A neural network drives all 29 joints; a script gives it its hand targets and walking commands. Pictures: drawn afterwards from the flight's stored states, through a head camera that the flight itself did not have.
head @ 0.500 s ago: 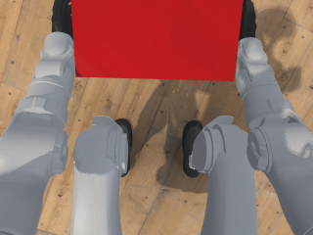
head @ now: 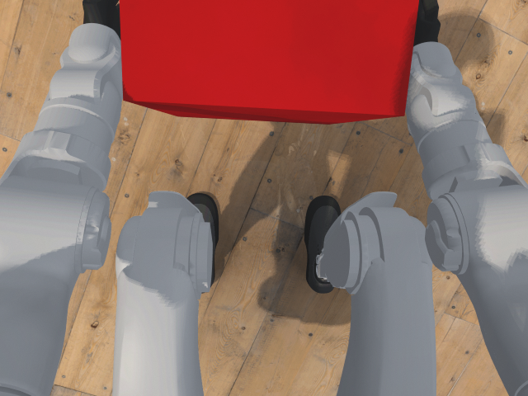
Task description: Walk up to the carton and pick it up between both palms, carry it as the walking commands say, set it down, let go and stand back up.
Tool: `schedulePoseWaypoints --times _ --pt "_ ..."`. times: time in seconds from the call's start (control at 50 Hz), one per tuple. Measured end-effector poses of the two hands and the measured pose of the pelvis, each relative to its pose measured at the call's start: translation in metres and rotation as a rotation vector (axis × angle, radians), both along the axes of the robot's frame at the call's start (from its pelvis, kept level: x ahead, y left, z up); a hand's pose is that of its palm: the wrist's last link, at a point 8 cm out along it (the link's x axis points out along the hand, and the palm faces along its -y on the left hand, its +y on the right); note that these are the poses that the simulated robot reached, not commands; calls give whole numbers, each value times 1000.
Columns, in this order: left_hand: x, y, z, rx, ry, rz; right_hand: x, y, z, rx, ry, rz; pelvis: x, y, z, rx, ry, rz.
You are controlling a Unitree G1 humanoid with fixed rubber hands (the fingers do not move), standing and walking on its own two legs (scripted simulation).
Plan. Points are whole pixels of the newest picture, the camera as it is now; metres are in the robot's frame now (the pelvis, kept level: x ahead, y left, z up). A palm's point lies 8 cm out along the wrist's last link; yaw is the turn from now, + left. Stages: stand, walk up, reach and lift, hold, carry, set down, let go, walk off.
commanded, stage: reach and lift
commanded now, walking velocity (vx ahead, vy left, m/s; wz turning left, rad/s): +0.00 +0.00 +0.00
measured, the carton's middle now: (262, 58) +0.50 +0.01 -0.24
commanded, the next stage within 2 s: none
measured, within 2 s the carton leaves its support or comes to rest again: leaves its support in 0.16 s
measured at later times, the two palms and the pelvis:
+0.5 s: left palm (88, 10) +0.51 +0.20 -0.13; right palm (439, 34) +0.51 -0.18 -0.13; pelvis -0.02 +0.00 +0.02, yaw +1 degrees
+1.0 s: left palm out of the picture +0.51 +0.20 -0.08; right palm (469, 25) +0.51 -0.18 -0.08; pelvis -0.02 +0.00 +0.05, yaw +1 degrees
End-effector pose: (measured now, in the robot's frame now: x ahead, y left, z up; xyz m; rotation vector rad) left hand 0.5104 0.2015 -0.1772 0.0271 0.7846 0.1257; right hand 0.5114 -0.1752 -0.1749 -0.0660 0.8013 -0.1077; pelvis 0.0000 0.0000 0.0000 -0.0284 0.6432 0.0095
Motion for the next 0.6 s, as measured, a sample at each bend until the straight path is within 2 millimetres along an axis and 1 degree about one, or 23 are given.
schedulePoseWaypoints --times 0.14,0.22,0.26,0.3,0.38,0.44,0.48,0.54,0.6 --pt "0 -2 1 -2 -16 1 -2 -2 -2 27 -16 -25 -5 1 -5 0 -46 9" --pt "5 -9 6 -13 -73 11 7 -8 11 6 -78 -7 -17 1 0 0 -171 8" --pt "7 -11 13 -21 -101 18 10 -9 21 14 -106 -23 -19 1 0 -3 -175 8" --pt "8 -11 20 -37 -99 31 9 -10 28 23 -103 -44 -20 1 0 -1 -182 5" --pt "9 -11 31 -27 -54 -1 1 -10 33 29 -57 -55 -19 -1 3 3 -189 5" --pt "5 -9 42 1 -60 -11 -1 -8 38 45 -66 -45 -19 -1 10 6 -217 4" --pt "3 -5 49 -5 -70 14 0 -4 43 71 -77 -60 -19 -1 14 8 -215 7" --pt "1 0 54 -20 -60 35 4 0 48 80 -64 -55 -17 -3 18 11 -179 9" --pt "3 1 60 -14 -89 29 10 2 57 59 -95 -25 -19 -4 22 11 -212 11"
